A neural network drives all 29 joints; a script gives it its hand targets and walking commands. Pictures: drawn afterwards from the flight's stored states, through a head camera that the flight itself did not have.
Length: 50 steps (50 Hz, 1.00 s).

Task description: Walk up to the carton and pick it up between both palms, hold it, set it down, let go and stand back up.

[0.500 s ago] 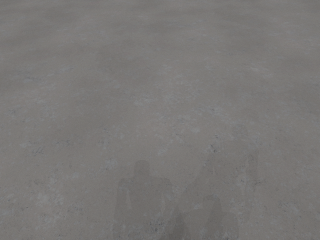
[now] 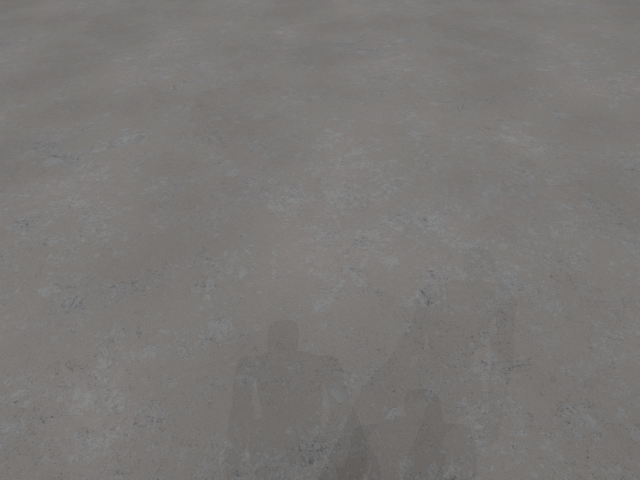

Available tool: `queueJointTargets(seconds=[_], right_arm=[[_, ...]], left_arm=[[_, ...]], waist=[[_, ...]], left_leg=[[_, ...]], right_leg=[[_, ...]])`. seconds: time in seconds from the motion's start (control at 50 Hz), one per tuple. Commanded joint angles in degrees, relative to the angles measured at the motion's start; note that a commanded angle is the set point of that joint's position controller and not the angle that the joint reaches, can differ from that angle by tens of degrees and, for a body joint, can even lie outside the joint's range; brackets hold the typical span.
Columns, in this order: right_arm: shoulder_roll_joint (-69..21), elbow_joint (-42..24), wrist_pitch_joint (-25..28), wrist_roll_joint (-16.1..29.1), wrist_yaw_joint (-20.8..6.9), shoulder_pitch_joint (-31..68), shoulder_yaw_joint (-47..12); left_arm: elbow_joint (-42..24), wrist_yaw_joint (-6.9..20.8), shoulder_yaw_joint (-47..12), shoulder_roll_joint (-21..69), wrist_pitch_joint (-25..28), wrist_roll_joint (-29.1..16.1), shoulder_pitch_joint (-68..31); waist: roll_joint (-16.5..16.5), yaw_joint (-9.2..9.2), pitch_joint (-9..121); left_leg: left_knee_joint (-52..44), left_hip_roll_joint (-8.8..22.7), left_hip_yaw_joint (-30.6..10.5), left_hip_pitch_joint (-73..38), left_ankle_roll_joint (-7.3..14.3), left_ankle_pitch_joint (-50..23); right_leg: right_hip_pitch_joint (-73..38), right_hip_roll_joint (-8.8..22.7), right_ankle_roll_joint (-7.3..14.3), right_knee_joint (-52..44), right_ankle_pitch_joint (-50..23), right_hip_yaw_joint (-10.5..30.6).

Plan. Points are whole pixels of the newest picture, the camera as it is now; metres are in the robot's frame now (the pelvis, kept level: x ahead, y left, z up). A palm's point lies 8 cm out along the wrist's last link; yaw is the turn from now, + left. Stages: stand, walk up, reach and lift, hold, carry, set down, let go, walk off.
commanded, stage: stand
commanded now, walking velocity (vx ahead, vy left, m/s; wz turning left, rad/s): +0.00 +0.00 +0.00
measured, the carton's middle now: out of the picture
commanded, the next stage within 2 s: walk up in 0.62 s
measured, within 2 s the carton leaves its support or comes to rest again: neither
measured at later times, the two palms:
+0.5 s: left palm out of the picture -0.03 +0.20 -0.15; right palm out of the picture -0.05 -0.20 -0.15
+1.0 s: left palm out of the picture +0.03 +0.26 -0.15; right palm out of the picture +0.01 -0.25 -0.14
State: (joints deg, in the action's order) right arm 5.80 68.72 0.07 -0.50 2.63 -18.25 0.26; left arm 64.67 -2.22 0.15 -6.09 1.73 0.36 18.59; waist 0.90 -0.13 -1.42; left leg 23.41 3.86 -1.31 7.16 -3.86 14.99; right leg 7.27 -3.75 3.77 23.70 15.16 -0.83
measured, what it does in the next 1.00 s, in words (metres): stands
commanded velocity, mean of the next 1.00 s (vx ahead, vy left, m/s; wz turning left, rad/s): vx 0.00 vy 0.00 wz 0.00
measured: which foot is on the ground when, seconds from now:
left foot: down 0.00-1.00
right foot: down 0.00-1.00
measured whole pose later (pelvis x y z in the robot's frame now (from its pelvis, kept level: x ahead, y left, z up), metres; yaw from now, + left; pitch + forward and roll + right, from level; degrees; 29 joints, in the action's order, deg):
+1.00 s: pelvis -0.03 +0.01 -0.01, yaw -10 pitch -1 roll +1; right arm 10.9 57.3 0.2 -0.5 5.3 -8.0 4.2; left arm 56.9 -1.0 5.2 -12.5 -2.4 2.2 13.4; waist -1.6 2.8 -6.1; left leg 42.5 0.3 1.4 17.2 2.2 24.5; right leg 16.7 -6.7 3.4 35.5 16.7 7.8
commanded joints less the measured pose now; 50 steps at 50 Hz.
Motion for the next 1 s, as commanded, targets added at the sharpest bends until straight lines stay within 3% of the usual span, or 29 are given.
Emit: queueJointTargets(seconds=[0.0, 0.4, 0.78, 0.8, 0.82, 0.84, 0.88, 0.9, 0.92, 0.94, 0.98], right_arm=[[4.2, 0.2, 0.0, 0.0, 0.3, -6.1, 0.5], [3.6, 0.5, -0.2, 0.0, 0.1, -6.0, 0.3], [3.3, 0.4, 0.0, -0.1, 0.2, -6.4, 0.2], [14.8, -6.2, 0.9, -0.8, 1.7, 5.4, 4.4], [14.7, -7.4, 1.2, -0.8, 2.3, 5.4, 4.8], [12.4, -8.1, 1.0, -0.5, 2.6, 3.5, 5.1], [8.7, -10.9, 0.6, -0.2, 3.0, 3.7, 5.1], [7.5, -12.4, 0.4, -0.2, 3.2, 4.6, 4.6], [7.1, -13.7, 0.5, 0.1, 3.2, 5.4, 4.4], [7.4, -14.6, 0.7, -0.1, 3.1, 7.0, 4.3], [8.6, -15.3, 1.2, 0.6, 2.8, 5.8, 4.4]], left_arm=[[-0.6, -0.2, 0.7, -4.8, 0.4, 0.0, 5.4], [-0.8, 0.0, 0.8, -5.6, 0.4, 0.0, 5.5], [-0.9, -0.1, 0.8, -5.6, 0.5, -0.1, 5.7], [-7.4, 0.2, 5.7, -16.0, 0.0, -0.1, -2.2], [-8.4, 0.2, 6.3, -17.2, -0.1, 0.2, -4.1], [-9.7, 0.2, 6.9, -17.1, -0.6, 0.5, -4.8], [-10.2, 0.5, 7.4, -16.3, -1.9, 1.1, -3.6], [-10.4, 0.7, 7.5, -16.2, -2.6, 1.3, -4.2], [-10.7, 0.8, 7.2, -15.9, -3.2, 1.4, -4.8], [-12.5, 0.9, 6.7, -15.6, -3.7, 2.1, -6.4], [-14.2, 1.8, 6.1, -15.5, -4.4, 3.0, -8.8]], waist=[[-0.5, 0.00, -4.6], [-0.2, -0.06, -5.2], [-0.5, 0.07, -4.1], [-2.0, 1.48, -4.0], [-4.9, 0.82, -1.5], [-7.2, 0.51, -0.2], [-12.1, 1.40, 0.4], [-12.2, 1.69, 0.3], [-10.9, 1.78, 0.0], [-8.2, 1.74, 1.0], [-6.7, 0.30, 2.9]], left_leg=[[-2.5, 1.9, -0.8, 2.7, 2.4, -9.3], [-2.6, 1.8, -0.5, 3.2, 2.1, -7.8], [-2.6, 1.9, -0.6, 3.0, 2.2, -9.0], [8.0, 0.0, 4.4, 0.4, 6.7, -12.3], [13.4, -0.6, 4.3, 0.8, 8.1, -13.1], [18.7, -2.3, 4.4, 3.3, 8.6, -9.4], [28.1, -5.8, 3.5, 9.2, 8.4, 11.9], [28.7, -5.8, 2.7, 12.7, 7.9, 16.7], [26.6, -5.4, 2.7, 14.8, 7.4, 16.8], [21.5, -5.2, 4.3, 14.8, 5.7, 13.1], [7.5, -6.6, 6.5, 7.5, 5.1, 1.4]], right_leg=[[1.4, 7.8, 0.2, -4.8, -16.3, 6.4], [2.6, 7.8, 0.1, -6.4, -10.0, 7.0], [1.3, 7.9, 0.3, -5.0, -15.1, 6.6], [8.2, 7.4, 0.1, 2.4, -29.3, 11.6], [9.0, 8.6, 0.7, 4.6, -36.0, 13.9], [8.9, 10.4, 2.3, 5.3, -37.5, 16.3], [9.6, 13.6, 6.5, 2.8, -34.9, 23.7], [7.7, 14.1, 8.5, 1.2, -31.0, 25.2], [6.2, 13.6, 9.7, 1.5, -29.9, 25.8], [3.7, 12.5, 9.5, 1.9, -30.7, 27.2], [5.0, 9.2, 6.0, 5.8, -32.9, 25.9]])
